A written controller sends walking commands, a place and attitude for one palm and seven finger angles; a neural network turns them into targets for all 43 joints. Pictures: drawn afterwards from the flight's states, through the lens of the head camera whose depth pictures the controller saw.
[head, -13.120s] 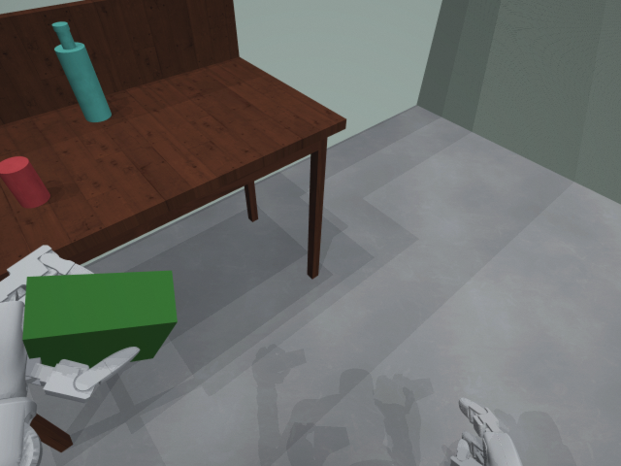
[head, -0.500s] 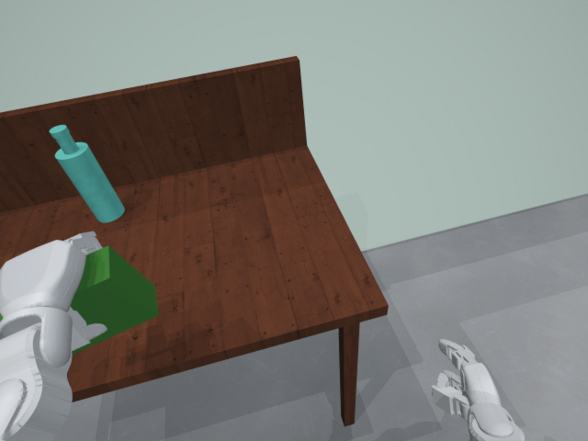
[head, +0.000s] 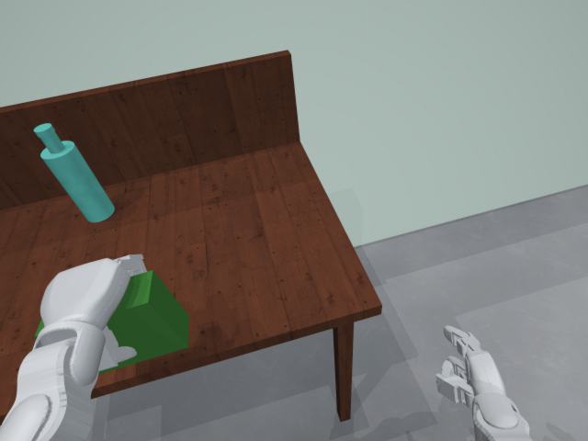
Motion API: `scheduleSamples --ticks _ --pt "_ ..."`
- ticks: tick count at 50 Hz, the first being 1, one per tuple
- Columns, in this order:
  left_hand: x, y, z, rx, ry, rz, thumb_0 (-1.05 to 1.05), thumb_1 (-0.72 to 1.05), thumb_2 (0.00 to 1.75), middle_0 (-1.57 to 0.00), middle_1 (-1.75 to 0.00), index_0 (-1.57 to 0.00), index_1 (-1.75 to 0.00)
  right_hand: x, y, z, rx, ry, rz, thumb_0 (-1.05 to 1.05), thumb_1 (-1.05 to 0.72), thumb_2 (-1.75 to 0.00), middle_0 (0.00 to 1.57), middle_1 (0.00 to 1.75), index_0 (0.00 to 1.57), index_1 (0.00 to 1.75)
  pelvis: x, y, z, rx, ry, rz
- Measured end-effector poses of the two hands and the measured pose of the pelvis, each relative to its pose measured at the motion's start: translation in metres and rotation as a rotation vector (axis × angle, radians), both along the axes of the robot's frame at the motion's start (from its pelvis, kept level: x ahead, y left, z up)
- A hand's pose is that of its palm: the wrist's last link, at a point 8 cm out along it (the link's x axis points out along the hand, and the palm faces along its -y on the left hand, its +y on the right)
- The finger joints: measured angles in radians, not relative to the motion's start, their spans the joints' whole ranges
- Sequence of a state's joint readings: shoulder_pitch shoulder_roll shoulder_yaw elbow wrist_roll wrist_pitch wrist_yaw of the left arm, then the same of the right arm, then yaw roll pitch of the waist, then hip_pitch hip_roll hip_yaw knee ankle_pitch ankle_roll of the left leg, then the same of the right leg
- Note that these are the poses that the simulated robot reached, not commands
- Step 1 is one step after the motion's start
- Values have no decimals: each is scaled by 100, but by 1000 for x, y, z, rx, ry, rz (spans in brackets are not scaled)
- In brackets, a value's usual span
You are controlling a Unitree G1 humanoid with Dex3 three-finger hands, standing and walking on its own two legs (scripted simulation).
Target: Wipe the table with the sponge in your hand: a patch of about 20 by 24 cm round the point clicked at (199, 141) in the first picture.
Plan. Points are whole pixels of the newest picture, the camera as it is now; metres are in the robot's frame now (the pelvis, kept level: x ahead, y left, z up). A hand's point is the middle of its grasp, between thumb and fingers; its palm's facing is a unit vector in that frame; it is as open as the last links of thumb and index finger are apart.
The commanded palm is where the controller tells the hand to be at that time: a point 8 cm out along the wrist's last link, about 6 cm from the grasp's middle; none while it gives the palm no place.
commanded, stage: move the sponge above the wiping area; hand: left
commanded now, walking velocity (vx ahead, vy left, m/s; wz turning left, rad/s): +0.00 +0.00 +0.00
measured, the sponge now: (128, 332) +0.22 +0.27 +0.06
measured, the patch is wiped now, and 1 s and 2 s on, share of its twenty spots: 0.00 0.00 0.00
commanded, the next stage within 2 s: none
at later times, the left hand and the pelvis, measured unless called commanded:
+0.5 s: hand (113, 305) +0.23 +0.28 +0.09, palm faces +0.00 -0.07 -1.00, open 9.5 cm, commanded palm +0.21 +0.29 +0.17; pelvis +0.01 +0.01 +0.00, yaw +0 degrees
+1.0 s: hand (101, 291) +0.25 +0.31 +0.10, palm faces +0.04 -0.03 -1.00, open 9.5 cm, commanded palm +0.22 +0.31 +0.16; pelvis +0.01 +0.00 +0.00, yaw +0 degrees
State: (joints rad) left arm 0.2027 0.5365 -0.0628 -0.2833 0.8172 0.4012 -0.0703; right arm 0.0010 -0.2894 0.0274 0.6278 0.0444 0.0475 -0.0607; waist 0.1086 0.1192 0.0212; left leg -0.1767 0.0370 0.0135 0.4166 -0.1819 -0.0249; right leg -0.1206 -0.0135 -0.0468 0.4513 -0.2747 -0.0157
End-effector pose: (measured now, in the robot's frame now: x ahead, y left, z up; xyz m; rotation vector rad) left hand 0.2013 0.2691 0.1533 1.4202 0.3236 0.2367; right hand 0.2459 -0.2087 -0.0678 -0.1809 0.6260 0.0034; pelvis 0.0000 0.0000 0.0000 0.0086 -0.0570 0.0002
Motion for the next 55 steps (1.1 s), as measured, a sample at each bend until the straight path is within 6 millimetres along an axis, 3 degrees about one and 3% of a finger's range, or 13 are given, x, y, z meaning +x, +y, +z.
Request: scheduleSamples --ticks 4,11,15,21,25,31,35,42,47,51,55 --pt "2 -7 7 63 -38 -97 0 -43 101 -80 -136 -79 -137 0 3 -1 -9 16 3 1 -91 -90 20 30 20 30 4 1 0 -2 0 -6" --pt "2 37 32 89 -176 92 0 -43 101 -79 -137 -79 -137 -4 10 -5 29 56 -2 1 -91 -90 20 30 20 30 8 4 0 -5 -2 -9" --pt "-1 44 16 34 -91 159 0 -42 101 -79 -137 -79 -137 -2 12 -7 25 55 0 1 -91 -90 20 30 20 30 7 8 0 -3 3 1" --pt "4 18 -15 7 47 2 0 -43 101 -79 -137 -79 -137 2 18 -6 -15 44 21 1 -91 -90 20 30 20 30 5 13 0 -5 12 8" --pt "12 12 -5 63 -36 -88 0 -43 101 -79 -137 -79 -137 1 23 -4 -16 51 24 1 -91 -90 20 30 20 30 7 12 0 -9 9 3" --pt "19 36 19 93 -164 46 0 -43 101 -79 -137 -79 -137 -3 26 -6 28 76 16 1 -91 -90 20 30 20 30 8 12 1 -8 7 -2" --pt "17 46 10 61 -90 146 0 -43 101 -79 -137 -78 -137 -4 22 -9 38 85 8 1 -91 -90 20 30 20 30 7 12 1 -5 11 3" --pt "13 25 -22 29 68 29 0 -43 102 -79 -137 -79 -137 -2 13 -10 -11 80 10 1 -91 -90 20 30 20 30 6 10 0 -5 15 11" --pt "21 23 -13 81 -16 -45 0 -43 102 -79 -137 -79 -137 -7 8 -10 -31 95 1 1 -91 -90 20 30 20 30 8 6 0 -10 9 10" --pt "27 38 1 110 -85 22 0 -43 102 -79 -137 -79 -137 -11 4 -13 -12 112 -20 1 -91 -90 20 30 20 30 9 3 0 -10 10 5" --pt "29 57 1 108 -48 127 0 -43 102 -79 -137 -79 -137 -15 -2 -16 3 126 -39 1 -91 -90 20 30 20 30 10 2 0 -8 17 6"
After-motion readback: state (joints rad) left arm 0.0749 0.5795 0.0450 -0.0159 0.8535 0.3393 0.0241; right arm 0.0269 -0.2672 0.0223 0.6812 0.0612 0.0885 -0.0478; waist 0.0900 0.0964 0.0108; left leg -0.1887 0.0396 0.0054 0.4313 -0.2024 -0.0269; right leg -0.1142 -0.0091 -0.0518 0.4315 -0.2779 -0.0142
